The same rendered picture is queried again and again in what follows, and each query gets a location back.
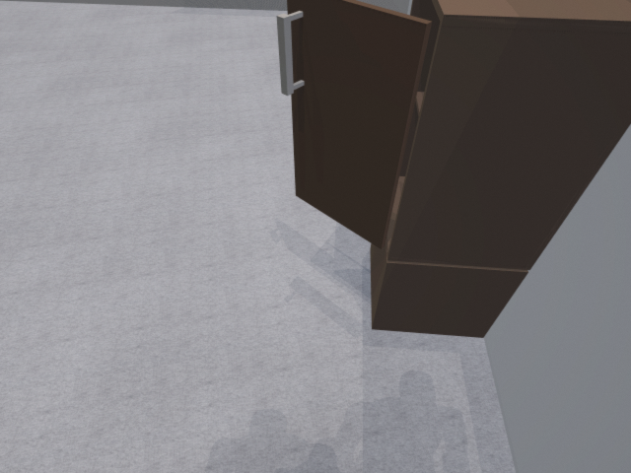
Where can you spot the handle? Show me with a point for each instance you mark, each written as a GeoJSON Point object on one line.
{"type": "Point", "coordinates": [285, 52]}

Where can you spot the cupboard door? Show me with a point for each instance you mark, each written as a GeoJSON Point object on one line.
{"type": "Point", "coordinates": [361, 65]}

